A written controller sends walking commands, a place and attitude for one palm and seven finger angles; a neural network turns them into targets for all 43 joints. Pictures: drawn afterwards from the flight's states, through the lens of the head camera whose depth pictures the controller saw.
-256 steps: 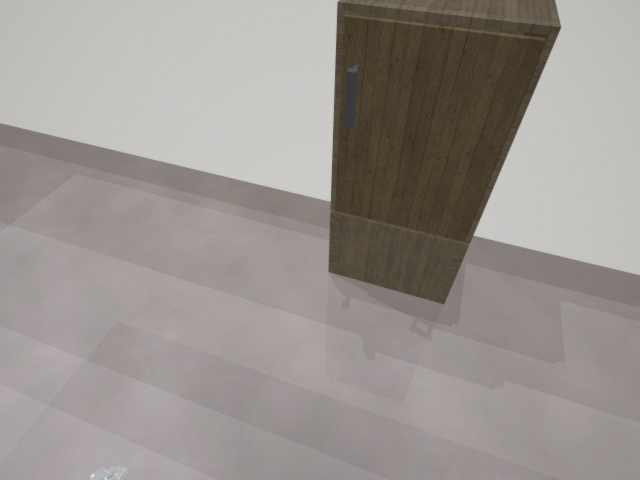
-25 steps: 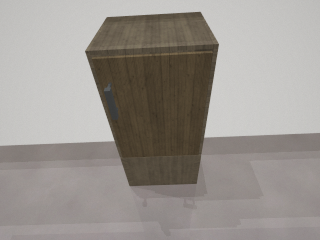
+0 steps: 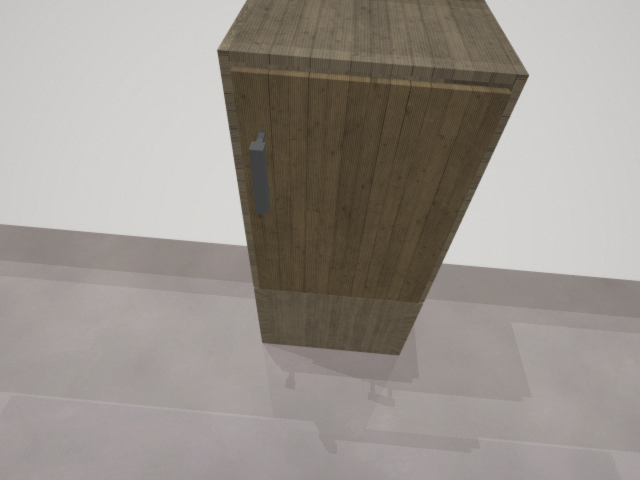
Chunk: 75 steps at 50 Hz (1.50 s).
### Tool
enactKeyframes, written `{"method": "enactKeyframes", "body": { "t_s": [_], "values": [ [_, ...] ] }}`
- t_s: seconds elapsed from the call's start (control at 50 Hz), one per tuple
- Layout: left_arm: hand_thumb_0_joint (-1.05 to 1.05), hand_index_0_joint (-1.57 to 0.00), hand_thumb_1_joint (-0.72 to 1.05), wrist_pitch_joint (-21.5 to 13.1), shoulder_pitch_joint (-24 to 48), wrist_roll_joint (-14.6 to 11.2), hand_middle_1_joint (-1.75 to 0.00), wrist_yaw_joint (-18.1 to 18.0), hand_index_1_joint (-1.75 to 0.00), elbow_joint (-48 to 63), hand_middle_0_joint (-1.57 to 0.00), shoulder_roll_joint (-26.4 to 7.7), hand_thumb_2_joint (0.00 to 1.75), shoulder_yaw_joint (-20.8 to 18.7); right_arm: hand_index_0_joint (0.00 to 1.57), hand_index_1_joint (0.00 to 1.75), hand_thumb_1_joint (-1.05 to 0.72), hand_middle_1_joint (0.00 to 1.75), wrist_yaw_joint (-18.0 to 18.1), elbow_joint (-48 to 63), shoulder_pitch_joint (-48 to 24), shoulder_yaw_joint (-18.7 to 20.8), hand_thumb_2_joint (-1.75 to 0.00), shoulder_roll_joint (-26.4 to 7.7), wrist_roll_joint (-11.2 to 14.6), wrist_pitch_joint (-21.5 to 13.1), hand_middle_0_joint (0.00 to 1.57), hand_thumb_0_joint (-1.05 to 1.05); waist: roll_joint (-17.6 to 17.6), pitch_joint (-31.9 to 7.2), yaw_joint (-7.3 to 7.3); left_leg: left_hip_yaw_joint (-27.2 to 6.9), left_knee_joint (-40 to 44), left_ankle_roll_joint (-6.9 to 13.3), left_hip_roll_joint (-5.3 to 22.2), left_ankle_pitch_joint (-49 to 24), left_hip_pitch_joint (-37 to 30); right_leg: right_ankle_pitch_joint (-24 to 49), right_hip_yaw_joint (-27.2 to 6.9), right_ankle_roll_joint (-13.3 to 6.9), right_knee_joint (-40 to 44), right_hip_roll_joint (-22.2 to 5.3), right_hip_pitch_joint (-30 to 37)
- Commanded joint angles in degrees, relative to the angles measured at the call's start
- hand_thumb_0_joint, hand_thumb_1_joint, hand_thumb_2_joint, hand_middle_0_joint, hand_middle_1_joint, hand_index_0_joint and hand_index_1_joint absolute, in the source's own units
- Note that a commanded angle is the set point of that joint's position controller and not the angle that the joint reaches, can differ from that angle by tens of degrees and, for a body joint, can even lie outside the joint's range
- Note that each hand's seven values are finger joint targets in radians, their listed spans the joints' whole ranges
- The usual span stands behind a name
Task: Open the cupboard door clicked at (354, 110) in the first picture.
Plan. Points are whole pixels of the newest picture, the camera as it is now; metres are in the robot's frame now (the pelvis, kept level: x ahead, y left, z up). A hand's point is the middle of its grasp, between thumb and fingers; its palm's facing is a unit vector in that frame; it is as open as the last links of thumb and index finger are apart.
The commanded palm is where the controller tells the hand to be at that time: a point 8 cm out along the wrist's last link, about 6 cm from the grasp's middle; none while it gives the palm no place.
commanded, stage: come to a stop and stand still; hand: left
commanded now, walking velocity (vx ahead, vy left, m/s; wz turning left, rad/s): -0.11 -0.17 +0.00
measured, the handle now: (262, 172) +0.59 +0.17 +0.02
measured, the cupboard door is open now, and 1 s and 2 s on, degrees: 0 0 0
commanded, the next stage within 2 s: look again from close up in 0.86 s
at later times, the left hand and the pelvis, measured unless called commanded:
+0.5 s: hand out of the picture +0.01 +0.16 -0.16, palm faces +0.01 -0.97 -0.23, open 7.4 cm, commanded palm none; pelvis -0.02 -0.02 +0.01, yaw +0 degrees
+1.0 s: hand out of the picture -0.07 +0.11 -0.17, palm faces +0.06 -0.99 -0.15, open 7.4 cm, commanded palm none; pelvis -0.02 -0.03 +0.01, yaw +0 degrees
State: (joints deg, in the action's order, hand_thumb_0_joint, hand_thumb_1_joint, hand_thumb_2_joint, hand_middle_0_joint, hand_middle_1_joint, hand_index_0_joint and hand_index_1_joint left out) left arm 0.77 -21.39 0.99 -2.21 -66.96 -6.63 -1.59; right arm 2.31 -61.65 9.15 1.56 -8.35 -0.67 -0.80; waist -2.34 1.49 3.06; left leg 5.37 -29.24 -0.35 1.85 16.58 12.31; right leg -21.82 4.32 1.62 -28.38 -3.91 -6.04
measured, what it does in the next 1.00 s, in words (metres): stands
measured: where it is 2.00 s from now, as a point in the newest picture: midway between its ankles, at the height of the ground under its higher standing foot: outside the picture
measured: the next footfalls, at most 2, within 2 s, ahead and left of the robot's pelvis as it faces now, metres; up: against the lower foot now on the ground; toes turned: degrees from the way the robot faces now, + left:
none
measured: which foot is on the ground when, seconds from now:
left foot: down 0.00-1.00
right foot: down 0.00-1.00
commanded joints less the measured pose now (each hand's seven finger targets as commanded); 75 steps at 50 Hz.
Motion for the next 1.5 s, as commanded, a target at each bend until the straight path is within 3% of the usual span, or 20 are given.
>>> {"method": "enactKeyframes", "body": {
  "t_s": [0.0, 0.06, 0.1, 0.2, 0.24, 0.3, 0.34, 0.52, 0.92, 0.94, 0.96, 0.98, 1.0, 1.04, 1.06, 1.08, 1.12, 1.22, 1.32, 1.48],
  "values": [
    [0.0, -0.2, 0.9, -0.6, -3.8, -0.1, -0.3, -0.3, -0.3, 0.9, -0.2, -3.9, 0.9, 0.1, 0.2, 0.3, -0.9, 0.3, 1.0, -0.3, 5.5, 0.5, -0.9, -6.1, 0.3, -0.2, 0.2, 0.0, 7.2, 1.3, -2.48, -5.8, 4.5, 3.3, 8.3, -39.7, -8.0, 17.6, -1.7, -0.6, 4.8, -2.2, -5.3],
    [0.0, -0.2, 0.9, 0.0, -2.4, -0.1, -0.3, -0.1, -0.3, 2.1, -0.2, -5.7, 0.9, -0.3, 0.2, 0.3, -0.9, 0.3, 1.3, -0.1, 5.6, 1.2, -0.9, -7.6, 0.4, 0.2, 0.2, 0.0, 5.7, 0.1, -3.06, -5.7, 3.8, 3.1, 9.1, -44.3, -9.4, 21.5, -0.8, -0.5, 2.8, -1.9, -5.1],
    [0.0, -0.2, 0.9, 0.4, -1.5, 0.0, -0.3, 0.0, -0.3, 3.4, -0.2, -6.0, 0.9, -0.8, 0.2, 0.3, -0.9, 0.3, 1.5, 0.0, 6.1, 1.8, -0.9, -8.4, 0.2, 0.3, 0.2, 0.0, 6.9, -1.5, -3.21, -6.6, 4.2, 3.9, 10.1, -45.3, -10.0, 18.9, -0.3, -0.5, 0.7, -1.3, -5.5],
    [0.0, -0.2, 0.9, 0.8, 0.9, 0.2, -0.3, 0.5, -0.3, 5.8, -0.2, -6.3, 0.9, -1.5, 0.2, 0.3, -0.9, 0.3, 1.2, 0.7, 4.8, 2.6, -0.9, -8.9, -0.3, 0.5, 0.2, 0.0, 8.2, -3.1, -2.69, -9.1, 6.5, 5.9, 11.9, -35.2, -6.7, 7.8, -0.9, -1.0, -1.9, -0.3, -6.0],
    [0.0, -0.2, 0.9, 0.5, 0.8, 0.3, -0.3, 0.7, -0.3, 5.8, -0.2, -6.6, 0.9, -1.5, 0.2, 0.3, -0.9, 0.3, 0.8, 1.1, 3.4, 2.3, -0.9, -8.1, -0.3, 0.5, 0.2, 0.0, 6.9, -3.2, -2.06, -7.5, 6.0, 4.4, 9.7, -26.7, -3.3, 13.2, -1.5, -1.4, 2.0, -1.1, -3.4],
    [0.0, -0.2, 0.9, -0.4, 2.3, 0.2, -0.3, 0.5, -0.3, 5.8, -0.2, -8.7, 0.9, -1.4, 0.2, 0.3, -0.9, 0.3, 0.1, 0.9, 3.2, 1.5, -0.9, -5.7, -0.1, 0.6, 0.2, 0.0, 0.1, -3.8, -2.6, -3.6, 3.3, 1.2, 5.8, -19.8, -2.3, 24.5, -3.9, -2.6, 5.0, -4.3, -1.3],
    [0.0, -0.2, 0.9, -0.8, 4.1, -0.1, -0.3, 0.5, -0.3, 6.0, -0.2, -9.2, 0.9, -1.1, 0.2, 0.3, -0.9, 0.3, -0.2, 0.3, 4.0, 1.0, -0.9, -5.3, -0.2, 0.8, 0.2, 0.0, -3.0, -2.8, -3.05, -3.2, 4.4, 0.4, 5.1, -15.2, -2.3, 24.0, -4.4, -3.1, 6.5, -5.1, -2.0],
    [0.0, -0.2, 0.9, -1.0, 4.6, -0.6, -0.3, 0.3, -0.3, 4.4, -0.2, -8.9, 0.9, -0.2, 0.2, 0.3, -0.9, 0.3, -0.6, -3.2, 7.6, -0.4, -0.9, -4.4, -0.3, 1.1, 0.2, 0.0, 0.5, 5.3, -3.22, -3.4, 7.5, -0.4, 4.8, -10.2, -1.9, 9.7, -4.7, -3.3, 13.2, -3.9, -6.1],
    [0.0, -0.2, 0.9, -1.7, -2.5, -0.5, -0.3, -0.4, -0.3, 1.4, -0.2, -4.6, 0.9, 0.4, 0.2, 0.3, -0.9, 0.3, 0.4, -4.4, 10.9, -0.3, -0.9, -2.5, 0.1, 0.5, 0.2, 0.0, 1.7, 3.5, -3.13, -2.9, 6.3, -0.2, 5.5, -14.7, -4.2, 20.6, -3.5, -2.9, 11.6, -3.0, -4.1],
    [0.0, -0.2, 0.9, -3.7, -7.1, 0.5, -0.3, -2.4, -0.3, 1.0, -0.2, -7.0, 0.9, 0.5, 0.2, 0.3, -0.9, 0.3, -0.6, 0.9, 2.6, -0.6, -0.9, -4.1, 0.4, -0.7, 0.2, 0.0, -3.3, 6.9, 0.15, -0.4, -9.2, -1.8, 3.9, -6.4, 6.1, 54.0, -11.7, 1.3, 11.0, -8.2, -6.0],
    [0.0, -0.2, 0.9, -4.3, -5.4, 0.8, -0.3, -2.2, -0.3, 2.8, -0.2, -9.0, 0.9, 0.1, 0.2, 0.3, -0.9, 0.3, -1.0, 4.5, 4.5, -0.7, -0.9, -2.1, 0.4, -0.1, 0.2, 0.0, -3.1, 6.5, -3.63, -2.1, -9.1, -0.4, 2.0, 2.4, 8.1, 67.6, -7.2, -0.7, 7.0, -10.5, -2.0],
    [0.0, -0.2, 0.9, -4.1, -5.6, 0.8, -0.3, -1.9, -0.3, 3.6, -0.2, -7.7, 0.9, 0.1, 0.2, 0.3, -0.9, 0.3, -0.5, 3.6, 7.8, -0.4, -0.9, 0.3, 0.1, -0.3, 0.2, 0.0, -4.6, 0.6, -3.71, -0.8, -7.2, 1.3, 0.9, 3.1, 6.1, 72.2, -6.0, -2.2, 3.1, -9.5, 2.0],
    [0.0, -0.2, 0.9, -3.8, -5.0, 0.7, -0.3, -1.9, -0.3, 3.6, -0.2, -7.3, 0.9, 0.3, 0.2, 0.3, -0.9, 0.3, -0.5, 2.9, 9.8, -0.4, -0.9, -0.5, 0.3, -0.7, 0.2, 0.0, -5.9, -3.4, -4.07, -1.4, -4.3, 1.1, 1.1, 0.9, 4.5, 65.7, -3.6, -4.4, 0.8, -8.1, 3.4],
    [0.0, -0.2, 0.9, -3.6, -3.2, 0.1, -0.3, -1.5, -0.3, 5.4, -0.2, -6.3, 0.9, 0.4, 0.2, 0.3, -0.9, 0.3, -0.5, 2.2, 12.1, -0.1, -0.9, -2.6, 0.4, -1.0, 0.2, 0.0, -5.6, -7.0, -4.51, -3.7, 0.1, 1.7, 2.3, -12.2, -0.4, 47.1, -2.8, -4.0, -1.2, -4.8, 2.2],
    [0.0, -0.2, 0.9, -3.0, -2.8, 0.2, -0.3, -1.4, -0.3, 6.0, -0.2, -5.3, 0.9, 0.5, 0.2, 0.3, -0.9, 0.3, -0.4, 2.1, 12.6, 0.0, -0.9, -3.8, 0.1, -1.4, 0.2, 0.0, 0.2, -5.6, -4.1, -4.8, -0.5, 2.2, 4.5, -20.8, -2.1, 34.3, -2.2, -3.7, -1.4, -3.2, -1.5],
    [0.0, -0.2, 0.9, -2.6, -3.2, 0.2, -0.3, -1.4, -0.3, 6.4, -0.2, -4.6, 0.9, 0.4, 0.2, 0.3, -0.9, 0.3, -0.2, 2.3, 12.3, 0.0, -0.9, -5.1, -0.2, -1.3, 0.2, 0.0, 2.5, -4.0, -3.48, -6.4, -0.3, 2.8, 6.3, -24.0, -1.6, 22.9, -2.4, -3.7, -0.2, -1.8, -4.4],
    [0.0, -0.2, 0.9, -1.9, -3.5, 0.4, -0.3, -1.0, -0.3, 6.4, -0.2, -4.9, 0.9, 0.4, 0.2, 0.3, -0.9, 0.3, 0.0, 2.7, 10.2, -0.1, -0.9, -5.1, -0.2, -1.0, 0.2, 0.0, 9.9, 0.4, -2.72, -7.7, 1.4, 3.4, 6.3, -21.8, 1.1, 12.8, -2.8, -3.8, 1.1, -0.8, -6.7],
    [0.0, -0.2, 0.9, -1.2, -2.4, 0.5, -0.3, -0.2, -0.3, 7.3, -0.2, -5.9, 0.9, 0.5, 0.2, 0.3, -0.9, 0.3, -0.4, 4.6, 8.9, 0.0, -0.9, -5.7, -0.3, -0.5, 0.2, 0.0, 3.8, 4.6, -2.76, -8.6, 5.6, 3.2, 4.7, -3.9, 6.1, 5.4, -3.3, -3.5, 3.4, -0.8, -8.7],
    [0.0, -0.2, 0.9, -0.7, -1.9, 0.6, -0.3, 0.1, -0.3, 8.8, -0.2, -6.4, 0.9, 0.5, 0.2, 0.3, -0.9, 0.3, -0.7, 5.8, 8.4, 0.4, -0.9, -7.6, -0.4, -0.4, 0.2, 0.0, 6.2, 5.0, -2.26, -12.2, 12.6, 3.9, 6.0, 9.3, 9.6, 3.8, -2.0, -3.0, 1.9, 0.0, -7.7],
    [0.0, -0.2, 0.9, -1.0, -3.1, 0.7, -0.3, 0.5, -0.3, 9.2, -0.2, -7.0, 0.9, 0.5, 0.2, 0.3, -0.9, 0.3, -1.1, 6.0, 8.9, 0.5, -0.9, -8.3, -0.4, -0.4, 0.2, 0.0, 4.5, 1.7, -2.17, -12.3, 14.2, 3.8, 5.7, 11.5, 8.5, 3.8, -2.4, -3.0, 3.0, -0.5, -6.8]
  ]
}}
